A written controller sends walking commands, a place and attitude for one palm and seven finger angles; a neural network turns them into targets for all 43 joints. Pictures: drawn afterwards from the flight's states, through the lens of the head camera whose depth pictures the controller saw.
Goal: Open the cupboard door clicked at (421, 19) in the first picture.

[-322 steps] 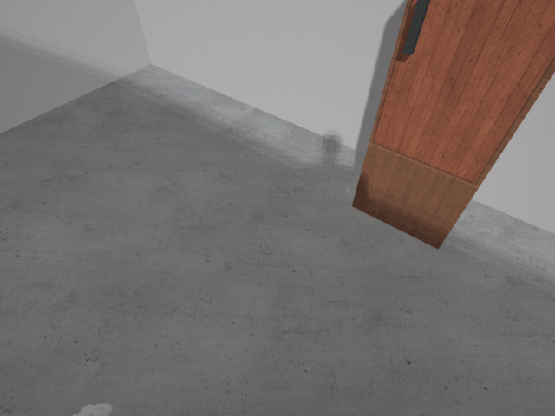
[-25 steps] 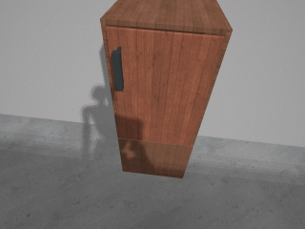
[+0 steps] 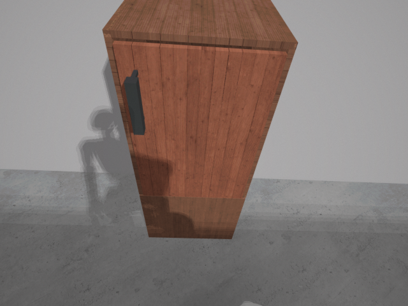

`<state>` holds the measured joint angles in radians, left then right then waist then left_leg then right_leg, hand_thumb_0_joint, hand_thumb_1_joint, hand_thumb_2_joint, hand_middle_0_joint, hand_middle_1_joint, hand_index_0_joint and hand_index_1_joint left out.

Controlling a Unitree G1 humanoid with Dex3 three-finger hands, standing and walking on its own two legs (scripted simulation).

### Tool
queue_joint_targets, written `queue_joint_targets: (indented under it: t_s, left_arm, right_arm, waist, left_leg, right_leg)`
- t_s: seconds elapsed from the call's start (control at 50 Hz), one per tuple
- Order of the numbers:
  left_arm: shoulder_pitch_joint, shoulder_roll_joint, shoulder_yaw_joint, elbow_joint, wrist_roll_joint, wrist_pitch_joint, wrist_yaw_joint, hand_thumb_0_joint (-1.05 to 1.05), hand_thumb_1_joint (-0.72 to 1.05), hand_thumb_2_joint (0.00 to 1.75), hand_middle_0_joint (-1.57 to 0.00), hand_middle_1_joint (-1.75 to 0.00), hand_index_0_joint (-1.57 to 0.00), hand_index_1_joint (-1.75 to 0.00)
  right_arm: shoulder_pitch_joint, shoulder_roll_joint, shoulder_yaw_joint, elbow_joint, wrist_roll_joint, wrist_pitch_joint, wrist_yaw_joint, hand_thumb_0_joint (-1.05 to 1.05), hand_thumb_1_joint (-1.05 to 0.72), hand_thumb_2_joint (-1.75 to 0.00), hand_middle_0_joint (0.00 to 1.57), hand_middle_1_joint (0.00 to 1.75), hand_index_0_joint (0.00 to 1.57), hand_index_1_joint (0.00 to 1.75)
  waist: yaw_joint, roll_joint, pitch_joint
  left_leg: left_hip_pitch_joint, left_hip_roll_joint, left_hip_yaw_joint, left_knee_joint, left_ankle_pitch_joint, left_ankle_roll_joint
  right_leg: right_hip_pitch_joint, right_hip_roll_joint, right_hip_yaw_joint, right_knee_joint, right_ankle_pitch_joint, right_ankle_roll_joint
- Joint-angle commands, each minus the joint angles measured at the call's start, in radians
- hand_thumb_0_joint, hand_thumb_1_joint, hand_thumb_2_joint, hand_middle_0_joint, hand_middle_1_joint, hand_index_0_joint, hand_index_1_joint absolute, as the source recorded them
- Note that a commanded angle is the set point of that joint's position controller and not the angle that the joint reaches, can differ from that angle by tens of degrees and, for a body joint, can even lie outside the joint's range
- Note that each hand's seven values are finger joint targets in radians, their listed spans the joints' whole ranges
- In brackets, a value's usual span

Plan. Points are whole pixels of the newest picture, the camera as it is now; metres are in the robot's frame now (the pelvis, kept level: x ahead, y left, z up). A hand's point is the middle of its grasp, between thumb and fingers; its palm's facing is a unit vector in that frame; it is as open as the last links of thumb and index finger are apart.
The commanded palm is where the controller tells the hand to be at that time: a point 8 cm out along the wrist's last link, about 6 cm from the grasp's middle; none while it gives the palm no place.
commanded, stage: come to a stop and stand still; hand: left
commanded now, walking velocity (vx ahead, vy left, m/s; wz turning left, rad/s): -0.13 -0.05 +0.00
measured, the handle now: (137, 103) +0.55 +0.19 +0.10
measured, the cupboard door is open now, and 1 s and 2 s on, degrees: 0 0 0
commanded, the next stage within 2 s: look again from close up in 1.56 s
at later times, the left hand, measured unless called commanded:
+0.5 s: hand out of the picture +0.12 +0.14 -0.19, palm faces +0.06 -0.98 -0.19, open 7.2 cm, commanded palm none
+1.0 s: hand out of the picture +0.07 +0.14 -0.17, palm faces +0.05 -0.96 -0.29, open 7.3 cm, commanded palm none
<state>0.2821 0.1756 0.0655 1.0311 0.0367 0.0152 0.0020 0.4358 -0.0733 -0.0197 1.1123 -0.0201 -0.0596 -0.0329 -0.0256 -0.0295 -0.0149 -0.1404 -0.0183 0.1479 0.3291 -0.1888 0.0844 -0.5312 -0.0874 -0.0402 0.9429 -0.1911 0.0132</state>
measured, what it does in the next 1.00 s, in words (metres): steps on the spot: right foot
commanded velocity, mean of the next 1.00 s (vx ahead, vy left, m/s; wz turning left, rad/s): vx -0.05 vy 0.03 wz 0.00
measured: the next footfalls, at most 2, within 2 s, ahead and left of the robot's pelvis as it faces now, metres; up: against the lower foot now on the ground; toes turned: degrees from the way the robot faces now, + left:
right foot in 0.20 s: +0.13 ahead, -0.18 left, +0.00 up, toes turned +2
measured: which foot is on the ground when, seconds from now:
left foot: down 0.00-1.00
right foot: up 0.00-0.18, down 0.20-1.00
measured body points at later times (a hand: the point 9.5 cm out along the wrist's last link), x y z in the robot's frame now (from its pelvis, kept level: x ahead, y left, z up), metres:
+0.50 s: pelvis +0.03 -0.03 -0.02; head +0.06 -0.02 +0.43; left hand +0.11 +0.19 -0.17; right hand +0.06 -0.26 -0.17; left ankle +0.00 +0.06 -0.75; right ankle +0.11 -0.17 -0.75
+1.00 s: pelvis +0.05 -0.07 -0.01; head +0.07 -0.10 +0.44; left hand +0.06 +0.19 -0.14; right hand +0.11 -0.30 -0.18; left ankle +0.00 +0.06 -0.75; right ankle +0.09 -0.17 -0.75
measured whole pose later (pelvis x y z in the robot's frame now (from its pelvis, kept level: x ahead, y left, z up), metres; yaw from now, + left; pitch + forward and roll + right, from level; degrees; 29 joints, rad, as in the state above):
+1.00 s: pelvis +0.05 -0.07 -0.01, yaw +2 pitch -1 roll +2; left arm 0.23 0.20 -0.01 1.09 0.01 -0.01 0.01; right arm 0.25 -0.24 0.00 1.01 -0.02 -0.01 -0.01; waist 0.02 0.06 0.04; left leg -0.11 0.02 0.09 0.42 -0.30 -0.02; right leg -0.28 -0.05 -0.08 0.52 -0.22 -0.02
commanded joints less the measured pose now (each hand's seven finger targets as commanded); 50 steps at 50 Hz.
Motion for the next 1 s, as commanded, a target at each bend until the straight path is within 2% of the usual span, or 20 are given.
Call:
queue_joint_targets:
  t_s: [0.0, 0.08, 0.12, 0.16, 0.18, 0.2, 0.24, 0.26, 0.34, 0.4, 0.44, 0.48, 0.5, 0.52, 0.54, 0.56, 0.6, 0.66, 0.78, 0.98]
  left_arm:
    - [-0.047, -0.014, -0.013, -0.070, -0.011, -0.015, -0.003, 0.00, 0.90, 0.90, -0.20, -0.30, -0.20, -0.30]
    - [-0.067, -0.020, -0.029, -0.070, -0.020, -0.016, 0.016, 0.00, 0.90, 0.90, -0.20, -0.30, -0.20, -0.30]
    - [-0.014, 0.003, -0.026, -0.045, -0.021, -0.023, 0.024, 0.00, 0.90, 0.90, -0.20, -0.30, -0.20, -0.30]
    - [0.045, 0.069, -0.017, -0.024, -0.022, -0.036, 0.038, 0.00, 0.90, 0.90, -0.20, -0.30, -0.20, -0.30]
    - [0.038, 0.092, -0.018, -0.024, -0.024, -0.034, 0.041, 0.00, 0.90, 0.90, -0.20, -0.30, -0.20, -0.30]
    - [0.028, 0.105, -0.017, -0.032, -0.024, -0.028, 0.043, 0.00, 0.90, 0.90, -0.20, -0.30, -0.20, -0.30]
    - [0.003, 0.111, -0.004, -0.037, -0.022, -0.028, 0.049, 0.00, 0.90, 0.90, -0.20, -0.30, -0.20, -0.30]
    - [-0.010, 0.112, -0.003, -0.046, -0.021, -0.023, 0.051, 0.00, 0.90, 0.90, -0.20, -0.30, -0.20, -0.30]
    - [-0.056, 0.118, 0.015, -0.080, -0.016, -0.007, 0.056, 0.00, 0.90, 0.90, -0.20, -0.30, -0.20, -0.30]
    - [-0.097, 0.086, 0.012, -0.109, -0.016, 0.009, 0.048, 0.00, 0.90, 0.90, -0.20, -0.30, -0.20, -0.30]
    - [-0.108, 0.046, 0.004, -0.121, -0.011, 0.016, 0.042, 0.00, 0.90, 0.90, -0.20, -0.30, -0.20, -0.30]
    - [-0.073, 0.036, -0.001, -0.110, -0.009, 0.022, 0.039, 0.00, 0.90, 0.90, -0.20, -0.30, -0.20, -0.30]
    - [0.049, 0.092, -0.022, -0.046, -0.029, 0.011, 0.071, 0.00, 0.90, 0.90, -0.20, -0.30, -0.20, -0.30]
    - [0.018, 0.114, -0.019, -0.091, -0.023, 0.004, 0.060, 0.00, 0.90, 0.90, -0.20, -0.30, -0.20, -0.30]
    - [-0.014, 0.131, -0.027, -0.097, -0.017, -0.011, 0.048, 0.00, 0.90, 0.90, -0.20, -0.30, -0.20, -0.30]
    - [-0.034, 0.138, -0.032, -0.100, -0.013, -0.017, 0.041, 0.00, 0.90, 0.90, -0.20, -0.30, -0.20, -0.30]
    - [-0.055, 0.146, -0.033, -0.107, -0.013, -0.016, 0.032, 0.00, 0.90, 0.90, -0.20, -0.30, -0.20, -0.30]
    - [-0.047, 0.139, -0.041, -0.093, -0.015, -0.024, 0.022, 0.00, 0.90, 0.90, -0.20, -0.30, -0.20, -0.30]
    - [-0.037, 0.177, -0.041, -0.043, -0.022, -0.048, 0.017, 0.00, 0.90, 0.90, -0.20, -0.30, -0.20, -0.30]
    - [-0.072, 0.196, -0.035, 0.009, -0.026, -0.054, 0.019, 0.00, 0.90, 0.90, -0.20, -0.30, -0.20, -0.30]
  right_arm:
    - [0.092, -0.117, -0.023, -0.003, -0.003, -0.008, -0.012, 0.00, -0.90, -0.90, 0.20, 0.30, 0.20, 0.30]
    - [0.075, -0.122, -0.020, 0.009, -0.006, 0.010, -0.013, 0.00, -0.90, -0.90, 0.20, 0.30, 0.20, 0.30]
    - [0.063, -0.127, -0.025, 0.010, 0.000, 0.019, -0.011, 0.00, -0.90, -0.90, 0.20, 0.30, 0.20, 0.30]
    - [0.069, -0.076, -0.022, 0.001, 0.011, 0.021, -0.002, 0.00, -0.90, -0.90, 0.20, 0.30, 0.20, 0.30]
    - [0.074, -0.061, -0.023, -0.004, 0.015, 0.030, 0.002, 0.00, -0.90, -0.90, 0.20, 0.30, 0.20, 0.30]
    - [0.068, -0.054, -0.027, -0.011, 0.015, 0.040, 0.004, 0.00, -0.90, -0.90, 0.20, 0.30, 0.20, 0.30]
    - [0.072, -0.074, -0.039, -0.016, 0.013, 0.064, 0.002, 0.00, -0.90, -0.90, 0.20, 0.30, 0.20, 0.30]
    - [0.068, -0.082, -0.044, -0.018, 0.014, 0.069, 0.001, 0.00, -0.90, -0.90, 0.20, 0.30, 0.20, 0.30]
    - [0.042, -0.082, -0.055, -0.046, 0.008, 0.081, 0.002, 0.00, -0.90, -0.90, 0.20, 0.30, 0.20, 0.30]
    - [0.006, -0.122, -0.060, -0.076, 0.002, 0.079, 0.002, 0.00, -0.90, -0.90, 0.20, 0.30, 0.20, 0.30]
    - [-0.079, -0.163, -0.063, -0.114, -0.004, 0.070, 0.002, 0.00, -0.90, -0.90, 0.20, 0.30, 0.20, 0.30]
    - [-0.145, -0.179, -0.062, -0.140, -0.005, 0.064, 0.000, 0.00, -0.90, -0.90, 0.20, 0.30, 0.20, 0.30]
    - [-0.233, -0.251, -0.057, -0.215, 0.024, 0.046, 0.009, 0.00, -0.90, -0.90, 0.20, 0.30, 0.20, 0.30]
    - [-0.257, -0.204, -0.048, -0.253, 0.006, 0.053, 0.016, 0.00, -0.90, -0.90, 0.20, 0.30, 0.20, 0.30]
    - [-0.246, -0.180, -0.035, -0.264, 0.000, 0.057, 0.021, 0.00, -0.90, -0.90, 0.20, 0.30, 0.20, 0.30]
    - [-0.187, -0.175, -0.031, -0.271, 0.001, 0.056, 0.024, 0.00, -0.90, -0.90, 0.20, 0.30, 0.20, 0.30]
    - [-0.137, -0.200, -0.032, -0.263, -0.002, 0.057, 0.027, 0.00, -0.90, -0.90, 0.20, 0.30, 0.20, 0.30]
    - [-0.140, -0.226, -0.025, -0.258, 0.000, 0.043, 0.024, 0.00, -0.90, -0.90, 0.20, 0.30, 0.20, 0.30]
    - [-0.150, -0.264, -0.017, -0.215, 0.004, 0.025, 0.016, 0.00, -0.90, -0.90, 0.20, 0.30, 0.20, 0.30]
    - [-0.140, -0.252, 0.001, -0.117, 0.001, 0.026, 0.013, 0.00, -0.90, -0.90, 0.20, 0.30, 0.20, 0.30]
  waist:
    - [-0.002, 0.100, 0.121]
    - [0.002, 0.140, 0.063]
    - [0.033, 0.114, 0.037]
    - [0.042, 0.035, 0.008]
    - [0.028, 0.050, 0.024]
    - [0.025, 0.068, 0.050]
    - [0.018, -0.139, -0.020]
    - [0.015, -0.141, -0.018]
    - [0.007, -0.076, -0.034]
    - [0.001, 0.051, -0.006]
    - [0.021, 0.178, 0.047]
    - [0.040, 0.182, 0.079]
    - [0.063, 0.238, 0.001]
    - [0.084, 0.213, 0.024]
    - [0.070, 0.102, 0.073]
    - [0.034, 0.067, 0.073]
    - [0.007, 0.024, 0.078]
    - [0.012, 0.040, 0.081]
    - [0.012, 0.019, 0.031]
    - [0.024, 0.003, 0.032]
  left_leg:
    - [0.019, 0.281, -0.229, -0.169, 0.121, 0.067]
    - [-0.003, 0.253, -0.159, -0.019, 0.479, 0.050]
    - [-0.049, 0.211, -0.136, 0.059, 0.391, 0.004]
    - [-0.195, 0.132, -0.104, 0.112, 0.119, -0.066]
    - [-0.224, 0.100, -0.098, 0.094, -0.021, -0.085]
    - [-0.214, 0.088, -0.099, 0.092, -0.016, -0.091]
    - [-0.156, 0.084, -0.075, 0.175, -0.034, -0.104]
    - [-0.130, 0.076, -0.068, 0.216, -0.037, -0.106]
    - [-0.078, 0.069, -0.067, 0.238, -0.035, -0.102]
    - [-0.042, 0.143, -0.145, 0.130, 0.138, -0.065]
    - [-0.118, 0.228, -0.201, 0.022, 0.246, -0.012]
    - [-0.164, 0.249, -0.200, 0.009, 0.271, 0.027]
    - [-0.199, 0.273, -0.187, 0.167, 0.436, 0.011]
    - [-0.188, 0.182, -0.154, 0.124, 0.150, -0.026]
    - [-0.223, 0.133, -0.144, 0.149, -0.063, -0.044]
    - [-0.195, 0.103, -0.151, 0.121, -0.178, -0.052]
    - [-0.146, 0.100, -0.164, 0.090, -0.245, -0.039]
    - [-0.146, 0.130, -0.192, 0.026, -0.201, -0.024]
    - [-0.048, 0.125, -0.155, 0.031, -0.025, -0.034]
    - [-0.043, 0.123, -0.137, 0.006, -0.004, -0.057]
  right_leg:
    - [-0.067, -0.027, 0.005, -0.150, 0.025, 0.011]
    - [0.170, 0.019, -0.040, -0.359, -0.004, 0.004]
    - [0.332, 0.027, -0.045, -0.511, 0.122, 0.002]
    - [0.510, -0.096, 0.088, -0.495, 0.474, -0.041]
    - [0.508, -0.163, 0.104, -0.462, 0.586, -0.068]
    - [0.462, -0.176, 0.097, -0.446, 0.597, -0.071]
    - [0.433, -0.178, 0.125, -0.446, 0.604, -0.107]
    - [0.395, -0.198, 0.135, -0.458, 0.609, -0.117]
    - [0.314, -0.206, 0.156, -0.476, 0.463, -0.138]
    - [0.216, -0.092, 0.071, -0.405, 0.229, -0.071]
    - [0.234, 0.013, -0.028, -0.304, 0.012, -0.012]
    - [0.247, 0.028, -0.015, -0.233, -0.120, -0.007]
    - [0.310, -0.022, 0.042, -0.221, -0.084, -0.050]
    - [0.250, 0.002, 0.020, -0.314, -0.088, -0.059]
    - [0.232, -0.019, 0.075, -0.388, -0.093, -0.065]
    - [0.181, -0.051, 0.128, -0.444, -0.178, -0.080]
    - [0.122, -0.025, 0.124, -0.476, -0.276, -0.067]
    - [0.175, 0.005, 0.086, -0.467, -0.166, -0.048]
    - [0.266, -0.027, 0.097, -0.497, 0.062, -0.055]
    - [0.346, -0.055, 0.088, -0.530, 0.113, -0.067]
